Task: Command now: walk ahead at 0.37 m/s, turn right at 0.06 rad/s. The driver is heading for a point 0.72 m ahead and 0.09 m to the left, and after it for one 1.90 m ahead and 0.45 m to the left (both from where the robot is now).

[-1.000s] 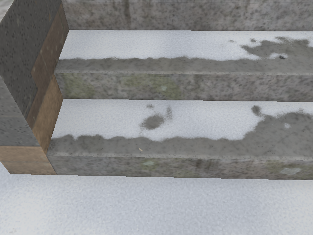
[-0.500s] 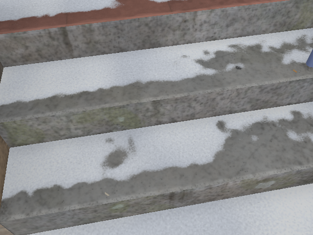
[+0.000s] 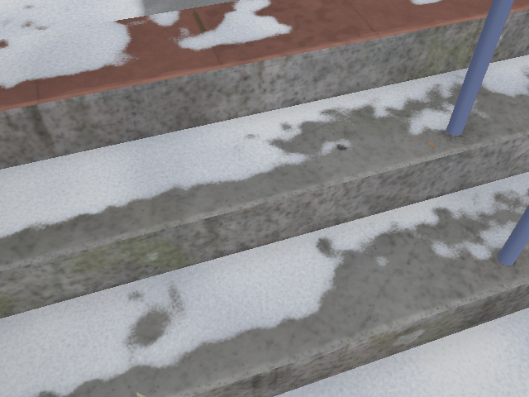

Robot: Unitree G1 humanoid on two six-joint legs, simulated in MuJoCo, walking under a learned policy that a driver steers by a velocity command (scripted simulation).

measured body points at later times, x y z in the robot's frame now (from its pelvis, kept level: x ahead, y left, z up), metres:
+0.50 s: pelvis +0.19 +0.01 -0.02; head +0.21 +0.03 +0.43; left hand +0.18 +0.27 -0.17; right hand +0.32 -0.24 -0.14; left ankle +0.25 +0.08 -0.75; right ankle +0.04 -0.10 -0.67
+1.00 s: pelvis +0.45 -0.03 +0.00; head +0.52 -0.02 +0.44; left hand +0.74 +0.10 -0.06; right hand +0.30 -0.24 -0.13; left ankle +0.26 +0.08 -0.74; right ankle +0.64 -0.12 -0.56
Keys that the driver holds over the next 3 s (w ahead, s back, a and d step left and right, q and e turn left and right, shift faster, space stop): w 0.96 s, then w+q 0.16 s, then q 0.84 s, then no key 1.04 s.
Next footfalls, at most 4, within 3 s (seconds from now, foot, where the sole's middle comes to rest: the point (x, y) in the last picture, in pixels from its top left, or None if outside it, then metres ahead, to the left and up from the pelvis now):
0.02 right None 0.03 -0.10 -0.78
0.44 left None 0.29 0.09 -0.78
1.02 right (319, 300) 0.68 -0.13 -0.61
1.68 left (218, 184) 0.92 0.11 -0.44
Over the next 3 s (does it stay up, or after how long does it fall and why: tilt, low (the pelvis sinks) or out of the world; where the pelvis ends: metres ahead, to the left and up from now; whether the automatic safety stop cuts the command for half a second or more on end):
stays up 0.95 -0.03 0.33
